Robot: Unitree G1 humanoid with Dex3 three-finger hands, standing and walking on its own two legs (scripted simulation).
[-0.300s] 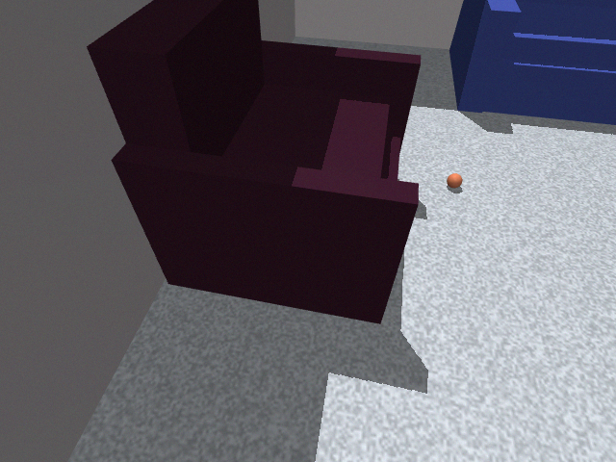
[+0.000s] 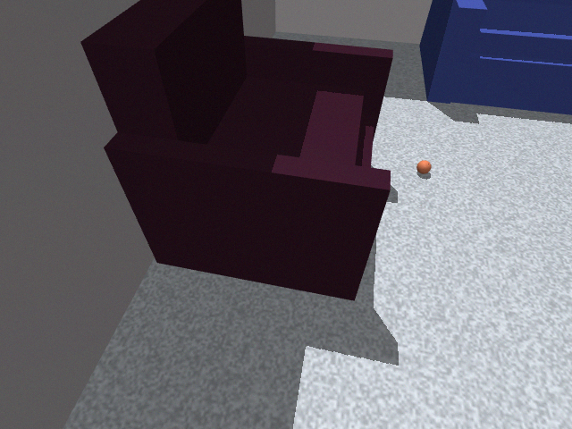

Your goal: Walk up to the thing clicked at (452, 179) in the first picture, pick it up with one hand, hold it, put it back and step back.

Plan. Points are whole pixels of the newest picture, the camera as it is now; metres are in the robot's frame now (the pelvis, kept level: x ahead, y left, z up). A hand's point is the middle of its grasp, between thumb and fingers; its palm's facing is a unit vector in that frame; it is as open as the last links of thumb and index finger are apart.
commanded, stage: stand
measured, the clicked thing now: (423, 167) +1.49 -0.76 -0.75
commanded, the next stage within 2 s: walk up in 0.82 s
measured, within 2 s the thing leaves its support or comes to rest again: neither
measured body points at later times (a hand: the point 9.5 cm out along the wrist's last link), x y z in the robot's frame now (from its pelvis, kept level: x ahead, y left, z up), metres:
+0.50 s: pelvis +0.00 +0.00 +0.00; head +0.01 +0.00 +0.45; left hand +0.08 +0.30 -0.13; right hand +0.08 -0.30 -0.13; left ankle +0.00 +0.12 -0.75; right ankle +0.00 -0.12 -0.75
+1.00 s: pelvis -0.01 +0.03 -0.01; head +0.03 +0.02 +0.44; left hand +0.09 +0.33 -0.14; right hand +0.08 -0.31 -0.12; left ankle -0.01 +0.15 -0.73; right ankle +0.00 -0.12 -0.75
